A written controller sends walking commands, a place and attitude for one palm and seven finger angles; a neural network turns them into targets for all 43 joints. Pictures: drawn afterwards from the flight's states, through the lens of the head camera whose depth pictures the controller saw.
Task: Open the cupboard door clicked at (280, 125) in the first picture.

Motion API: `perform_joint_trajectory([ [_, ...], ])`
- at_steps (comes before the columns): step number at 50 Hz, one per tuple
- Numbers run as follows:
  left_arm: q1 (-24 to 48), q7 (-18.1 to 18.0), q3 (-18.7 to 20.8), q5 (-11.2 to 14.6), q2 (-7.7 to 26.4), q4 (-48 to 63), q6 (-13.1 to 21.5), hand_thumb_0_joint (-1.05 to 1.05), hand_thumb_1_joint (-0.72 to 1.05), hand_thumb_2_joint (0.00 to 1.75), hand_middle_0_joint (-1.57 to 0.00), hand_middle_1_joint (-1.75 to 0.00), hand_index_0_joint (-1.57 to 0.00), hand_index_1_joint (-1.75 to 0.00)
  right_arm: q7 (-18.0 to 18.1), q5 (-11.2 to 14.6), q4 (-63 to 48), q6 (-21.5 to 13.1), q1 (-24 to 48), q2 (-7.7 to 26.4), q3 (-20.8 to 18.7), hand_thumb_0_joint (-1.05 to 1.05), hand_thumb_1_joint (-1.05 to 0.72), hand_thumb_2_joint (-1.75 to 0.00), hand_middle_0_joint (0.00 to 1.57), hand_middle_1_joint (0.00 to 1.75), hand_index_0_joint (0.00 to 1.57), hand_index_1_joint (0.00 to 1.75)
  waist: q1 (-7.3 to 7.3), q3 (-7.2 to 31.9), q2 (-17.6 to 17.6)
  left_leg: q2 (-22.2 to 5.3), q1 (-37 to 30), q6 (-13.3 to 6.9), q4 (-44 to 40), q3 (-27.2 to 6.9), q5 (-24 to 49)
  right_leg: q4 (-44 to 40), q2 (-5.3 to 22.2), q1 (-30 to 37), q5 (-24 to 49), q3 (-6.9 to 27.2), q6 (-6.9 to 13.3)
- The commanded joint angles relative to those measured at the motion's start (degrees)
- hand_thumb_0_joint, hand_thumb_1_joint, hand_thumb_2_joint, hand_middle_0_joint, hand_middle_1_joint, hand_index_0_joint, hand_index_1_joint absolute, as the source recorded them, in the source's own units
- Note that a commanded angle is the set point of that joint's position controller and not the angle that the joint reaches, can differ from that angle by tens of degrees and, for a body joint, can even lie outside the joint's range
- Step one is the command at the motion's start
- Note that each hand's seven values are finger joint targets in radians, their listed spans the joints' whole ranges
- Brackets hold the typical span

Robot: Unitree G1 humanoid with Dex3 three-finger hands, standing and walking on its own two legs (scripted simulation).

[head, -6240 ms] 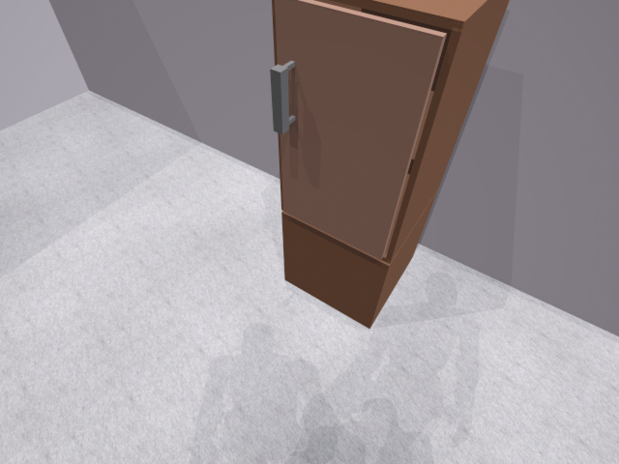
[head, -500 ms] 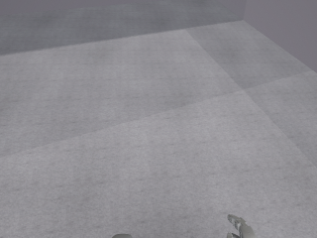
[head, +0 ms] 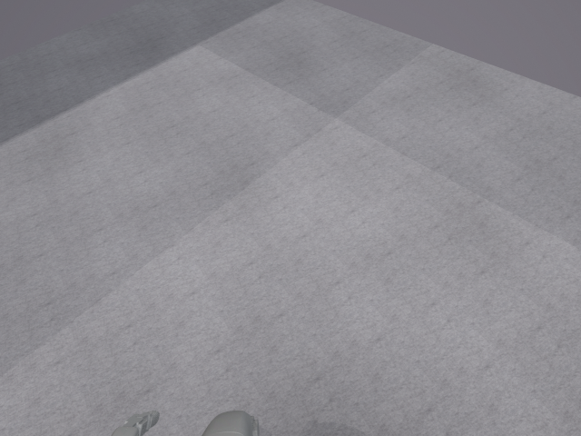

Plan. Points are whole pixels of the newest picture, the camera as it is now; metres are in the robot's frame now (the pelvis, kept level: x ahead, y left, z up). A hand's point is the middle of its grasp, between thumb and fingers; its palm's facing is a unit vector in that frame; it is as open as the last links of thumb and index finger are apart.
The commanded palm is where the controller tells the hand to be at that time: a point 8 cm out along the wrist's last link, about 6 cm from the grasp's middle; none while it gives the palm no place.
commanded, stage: turn to face it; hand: left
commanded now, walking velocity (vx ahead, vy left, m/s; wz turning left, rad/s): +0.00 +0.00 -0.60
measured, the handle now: out of the picture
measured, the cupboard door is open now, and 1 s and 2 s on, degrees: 0 0 0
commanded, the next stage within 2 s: none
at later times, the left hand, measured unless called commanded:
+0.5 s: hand (166, 409) +0.17 +0.22 -0.16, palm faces -0.25 -0.95 -0.20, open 7.4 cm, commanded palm none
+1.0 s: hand (229, 391) +0.20 +0.12 -0.16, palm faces -0.53 -0.82 -0.22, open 7.4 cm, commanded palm none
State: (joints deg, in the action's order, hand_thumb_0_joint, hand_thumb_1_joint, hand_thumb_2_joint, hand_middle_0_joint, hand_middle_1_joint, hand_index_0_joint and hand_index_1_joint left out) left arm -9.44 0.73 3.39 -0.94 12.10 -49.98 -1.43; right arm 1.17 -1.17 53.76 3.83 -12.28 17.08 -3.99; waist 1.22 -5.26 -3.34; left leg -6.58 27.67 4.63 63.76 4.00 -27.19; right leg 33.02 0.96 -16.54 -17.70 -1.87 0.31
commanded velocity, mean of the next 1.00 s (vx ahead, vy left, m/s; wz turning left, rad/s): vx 0.00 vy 0.00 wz -0.60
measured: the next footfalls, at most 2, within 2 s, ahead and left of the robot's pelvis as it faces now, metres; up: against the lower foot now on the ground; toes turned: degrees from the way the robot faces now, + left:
left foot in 0.24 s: +0.10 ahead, +0.14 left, +0.00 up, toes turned -4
right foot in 0.66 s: +0.00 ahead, -0.11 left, +0.00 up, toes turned -30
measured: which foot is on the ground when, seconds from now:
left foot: up 0.00-0.22, down 0.24-0.66, up 0.68-1.00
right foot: down 0.00-0.24, up 0.26-0.64, down 0.66-1.00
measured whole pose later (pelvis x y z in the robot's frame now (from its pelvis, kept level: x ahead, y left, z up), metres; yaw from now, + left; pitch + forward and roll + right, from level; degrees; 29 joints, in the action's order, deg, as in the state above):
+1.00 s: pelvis +0.03 +0.00 +0.01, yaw -34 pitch +2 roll +0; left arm -11.2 0.8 3.3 -1.2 11.6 -51.7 -1.8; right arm 0.8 -1.0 50.8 3.0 -8.6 14.5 -3.0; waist -0.3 -4.7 0.0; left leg -3.8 26.6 5.6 51.4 0.7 -23.5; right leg 28.2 -2.4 -15.4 -14.7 3.5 1.6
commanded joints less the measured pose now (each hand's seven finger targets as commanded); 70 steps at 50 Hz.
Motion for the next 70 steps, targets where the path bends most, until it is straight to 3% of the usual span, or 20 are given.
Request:
perform_joint_trajectory([
  [1, -0.5, -1.3, 2.7, -0.2, 11.6, 3.8, 0.7, 0.0, 0.9, 0.9, -0.2, -0.3, -0.2, -0.3, -0.3, 0.2, -5.9, -2.1, 0.6, 2.3, -0.3, 0.0, -0.9, -0.9, 0.2, 0.3, 0.2, 0.3, -0.75, 9.1, 12.9, 0.5, 4.3, 1.1, -0.5, -2.7, 5.4, -11.1, 12.0, 9.2, 30.7, 11.5, 9.0],
  [7, -2.0, -1.1, 3.6, -0.6, 12.9, 2.8, 0.2, 0.0, 0.9, 0.9, -0.2, -0.3, -0.2, -0.3, 0.2, 0.7, -7.3, -3.0, 2.1, 1.0, 0.2, 0.0, -0.9, -0.9, 0.2, 0.3, 0.2, 0.3, -2.21, 8.7, 12.7, 3.6, -2.3, 0.6, -19.2, -1.8, 2.9, -8.6, 12.2, 8.2, 30.2, 18.2, 10.6],
  [10, 1.7, -0.9, 3.6, -0.1, 11.8, 3.2, -0.5, 0.0, 0.9, 0.9, -0.2, -0.3, -0.2, -0.3, 0.7, 0.9, -5.3, -3.7, -4.7, 1.5, 0.1, 0.0, -0.9, -0.9, 0.2, 0.3, 0.2, 0.3, 1.59, 8.9, 11.8, 4.6, -15.8, -0.1, -36.1, -1.3, 14.7, -3.8, 8.6, 0.1, 23.1, 18.0, 6.2],
  [12, -0.7, -0.2, 2.3, 1.0, 5.1, 5.1, -1.1, 0.0, 0.9, 0.9, -0.2, -0.3, -0.2, -0.3, 1.0, -0.3, -5.2, -4.6, -7.4, 10.7, -1.3, 0.0, -0.9, -0.9, 0.2, 0.3, 0.2, 0.3, 1.36, 9.9, -14.7, -16.2, -26.8, -7.3, -47.1, -21.9, 25.2, 14.7, -4.8, -15.7, -12.0, 5.6, -1.0],
  [13, 0.4, -0.3, 2.1, 0.4, 6.6, 5.3, -1.0, 0.0, 0.9, 0.9, -0.2, -0.3, -0.2, -0.3, 1.0, -0.3, -6.0, -4.1, -7.9, 11.1, -1.3, 0.0, -0.9, -0.9, 0.2, 0.3, 0.2, 0.3, 2.17, 9.6, -12.5, -21.5, -22.7, -11.8, -46.3, -24.1, 29.6, 25.6, -2.5, -14.2, -19.1, 4.8, -1.4],
  [18, -0.4, 1.7, 3.3, -0.3, 6.6, 3.1, -1.9, 0.0, 0.9, 0.9, -0.2, -0.3, -0.2, -0.3, 1.6, -0.5, -8.5, -4.2, 1.8, 5.4, 0.5, 0.0, -0.9, -0.9, 0.2, 0.3, 0.2, 0.3, -1.72, 4.5, -7.9, -13.0, -17.5, -10.7, -46.0, -6.7, 28.7, 36.1, 1.3, -15.6, -7.8, 2.4, -3.5],
  [26, 4.0, 1.9, 2.1, -0.1, 3.8, 5.0, -1.7, 0.0, 0.9, 0.9, -0.2, -0.3, -0.2, -0.3, 0.8, -0.5, -5.2, -3.9, -4.2, 6.6, -1.3, 0.0, -0.9, -0.9, 0.2, 0.3, 0.2, 0.3, 1.52, 8.0, -8.2, -14.8, -24.8, -11.7, -41.7, 0.7, 36.4, 16.1, 1.2, -10.1, -8.2, -2.8, -3.4],
  [31, -2.0, 1.5, 2.4, -0.2, 5.7, 3.1, -0.7, 0.0, 0.9, 0.9, -0.2, -0.3, -0.2, -0.3, 0.1, 0.0, -5.3, -3.3, -1.4, 7.7, -2.1, 0.0, -0.9, -0.9, 0.2, 0.3, 0.2, 0.3, -2.01, 10.0, -6.6, -13.5, -19.5, -7.1, -31.6, 5.8, 32.2, -4.4, -0.6, 4.4, 5.3, -5.3, -1.1],
  [32, -6.2, 1.1, 3.1, -0.5, 9.1, 1.8, -0.2, 0.0, 0.9, 0.9, -0.2, -0.3, -0.2, -0.3, -0.2, 0.5, -5.9, -3.3, -0.9, 6.1, -2.0, 0.0, -0.9, -0.9, 0.2, 0.3, 0.2, 0.3, -4.15, 11.1, 0.8, -10.6, -12.6, -4.2, -23.8, 7.6, 23.7, -10.6, 3.9, 12.8, 12.5, 0.8, 0.7],
  [33, -8.9, 0.2, 4.2, -1.1, 15.9, 1.0, 0.7, 0.0, 0.9, 0.9, -0.2, -0.3, -0.2, -0.3, -0.5, 0.6, -8.5, -3.0, 1.0, 0.8, -0.6, 0.0, -0.9, -0.9, 0.2, 0.3, 0.2, 0.3, -6.0, 9.4, 21.2, -1.5, 4.2, -0.6, -10.5, 9.6, -6.3, -14.5, 18.0, 20.1, 28.5, 21.4, 6.5],
  [34, -10.9, -0.5, 4.5, -0.1, 17.7, 0.3, 0.3, 0.0, 0.9, 0.9, -0.2, -0.3, -0.2, -0.3, 0.0, 0.5, -9.8, -2.1, 4.0, 2.3, -0.4, 0.0, -0.9, -0.9, 0.2, 0.3, 0.2, 0.3, -7.1, 8.7, 20.0, 0.8, 7.6, -0.5, -0.4, 1.6, -11.3, -14.2, 22.9, 15.2, 35.9, 25.8, 12.1],
  [37, -2.0, -1.4, 3.4, 0.0, 12.9, 2.4, 0.3, 0.0, 0.9, 0.9, -0.2, -0.3, -0.2, -0.3, 0.1, 0.3, -7.7, -1.6, 3.8, 3.1, -0.8, 0.0, -0.9, -0.9, 0.2, 0.3, 0.2, 0.3, -2.72, 4.3, 17.3, -0.9, 10.6, -0.2, 5.6, -4.6, 0.6, -16.0, 15.8, 9.9, 21.1, 19.7, 10.4],
  [40, 0.4, -1.3, 2.6, -0.1, 10.6, 3.7, 0.8, 0.0, 0.9, 0.9, -0.2, -0.3, -0.2, -0.3, -0.5, 0.0, -6.3, -1.7, 1.2, 2.4, -0.6, 0.0, -0.9, -0.9, 0.2, 0.3, 0.2, 0.3, -0.62, 7.2, 12.3, 0.2, 4.8, 0.7, 1.0, -3.5, 6.4, -13.9, 11.4, 7.4, 23.1, 13.7, 8.9],
  [48, -4.2, -1.1, 3.4, -0.5, 12.2, 1.8, 0.7, 0.0, 0.9, 0.9, -0.2, -0.3, -0.2, -0.3, 0.1, 0.5, -8.4, -2.5, 5.2, 1.6, -0.2, 0.0, -0.9, -0.9, 0.2, 0.3, 0.2, 0.3, -2.97, 8.6, 11.1, 3.2, 2.7, 0.9, -13.5, -3.6, 2.8, -10.8, 12.0, 11.8, 29.1, 21.1, 11.5],
  [53, 0.2, -1.1, 3.6, -0.1, 11.7, 2.5, -0.2, 0.0, 0.9, 0.9, -0.2, -0.3, -0.2, -0.3, 0.8, 1.1, -6.8, -3.4, -0.9, 1.8, 0.0, 0.0, -0.9, -0.9, 0.2, 0.3, 0.2, 0.3, 0.41, 10.0, 11.6, 5.0, -14.5, -0.3, -35.3, -3.4, 12.8, -4.4, 8.1, 2.6, 27.1, 22.2, 6.9],
  [54, 0.8, -1.0, 3.1, 0.4, 9.8, 3.4, -0.5, 0.0, 0.9, 0.9, -0.2, -0.3, -0.2, -0.3, 1.1, 0.8, -6.1, -4.0, -3.4, 4.1, -0.2, 0.0, -0.9, -0.9, 0.2, 0.3, 0.2, 0.3, 1.59, 10.9, 5.9, 0.7, -22.6, -1.5, -42.8, -6.1, 16.6, -0.2, 3.7, -3.4, 19.4, 18.5, 3.9],
  [55, -1.1, -0.5, 2.4, 1.0, 6.1, 4.2, -0.6, 0.0, 0.9, 0.9, -0.2, -0.3, -0.2, -0.3, 1.2, 0.0, -6.3, -4.6, -4.7, 9.6, -1.0, 0.0, -0.9, -0.9, 0.2, 0.3, 0.2, 0.3, 1.23, 12.5, -10.0, -13.1, -29.8, -6.3, -46.5, -19.6, 26.6, 10.5, -4.7, -13.2, -1.8, 10.3, 0.1],
  [56, -0.2, -0.3, 2.3, 0.5, 6.7, 4.6, -0.6, 0.0, 0.9, 0.9, -0.2, -0.3, -0.2, -0.3, 1.4, -0.2, -6.8, -4.0, -5.2, 11.2, -1.3, 0.0, -0.9, -0.9, 0.2, 0.3, 0.2, 0.3, 1.54, 10.7, -13.2, -21.2, -26.7, -11.9, -45.8, -23.5, 36.7, 22.6, -4.2, -15.1, -18.8, 5.0, -1.5],
  [60, -1.0, 1.0, 3.5, -0.4, 8.1, 2.4, -1.7, 0.0, 0.9, 0.9, -0.2, -0.3, -0.2, -0.3, 1.7, -0.6, -9.3, -4.0, 2.1, 5.9, 0.5, 0.0, -0.9, -0.9, 0.2, 0.3, 0.2, 0.3, -1.64, 4.6, -7.4, -14.0, -17.8, -11.4, -45.7, -10.7, 34.2, 36.9, -0.1, -15.4, -9.8, 4.8, -3.2],
  [70, 4.3, 1.8, 2.0, -0.1, 4.3, 4.2, -1.9, 0.0, 0.9, 0.9, -0.2, -0.3, -0.2, -0.3, 0.9, -0.5, -5.3, -3.8, -4.6, 6.5, -1.1, 0.0, -0.9, -0.9, 0.2, 0.3, 0.2, 0.3, 1.3, 7.5, -8.2, -14.0, -26.2, -11.6, -41.4, 0.9, 41.0, 18.6, 1.3, -11.8, -7.5, -2.1, -3.7],
])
